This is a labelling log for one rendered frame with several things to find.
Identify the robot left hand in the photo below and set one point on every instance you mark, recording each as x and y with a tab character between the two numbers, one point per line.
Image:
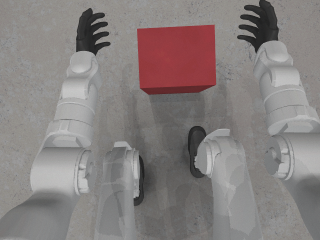
85	40

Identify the robot left forearm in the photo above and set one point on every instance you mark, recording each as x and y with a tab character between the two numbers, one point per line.
73	121

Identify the right robot shin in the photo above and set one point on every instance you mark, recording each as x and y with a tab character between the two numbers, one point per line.
216	133

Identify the robot right upper arm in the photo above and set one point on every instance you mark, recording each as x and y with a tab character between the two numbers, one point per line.
294	158

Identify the robot right forearm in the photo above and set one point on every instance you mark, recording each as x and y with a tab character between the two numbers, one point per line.
282	92

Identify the robot left upper arm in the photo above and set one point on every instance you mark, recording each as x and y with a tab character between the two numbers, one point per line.
60	176

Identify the carton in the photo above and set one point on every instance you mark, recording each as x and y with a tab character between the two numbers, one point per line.
175	60

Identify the right robot thigh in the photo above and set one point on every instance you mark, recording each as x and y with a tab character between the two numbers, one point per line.
235	214

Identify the robot right hand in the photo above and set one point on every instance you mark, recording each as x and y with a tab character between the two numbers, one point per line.
266	30

